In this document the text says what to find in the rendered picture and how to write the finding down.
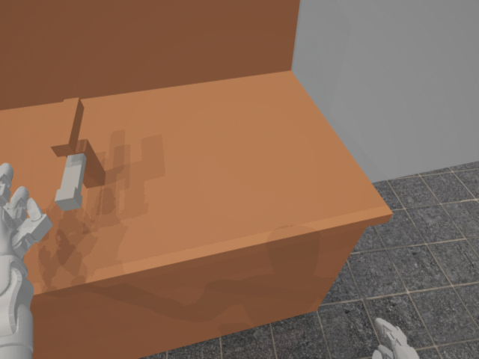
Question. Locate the right robot hand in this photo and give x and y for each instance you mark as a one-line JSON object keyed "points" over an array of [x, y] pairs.
{"points": [[396, 340]]}

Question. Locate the robot left forearm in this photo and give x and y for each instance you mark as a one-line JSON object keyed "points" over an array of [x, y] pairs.
{"points": [[16, 320]]}

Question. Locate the left robot hand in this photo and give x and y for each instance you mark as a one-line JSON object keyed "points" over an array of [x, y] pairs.
{"points": [[17, 232]]}

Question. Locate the tap lever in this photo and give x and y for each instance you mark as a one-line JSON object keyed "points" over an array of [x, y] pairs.
{"points": [[69, 195]]}

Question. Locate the counter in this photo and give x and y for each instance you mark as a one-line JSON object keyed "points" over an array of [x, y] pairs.
{"points": [[216, 196]]}

